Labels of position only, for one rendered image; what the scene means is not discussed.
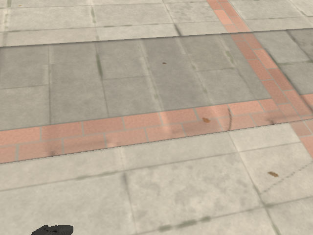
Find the robot left hand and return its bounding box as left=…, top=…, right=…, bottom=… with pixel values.
left=31, top=225, right=73, bottom=235

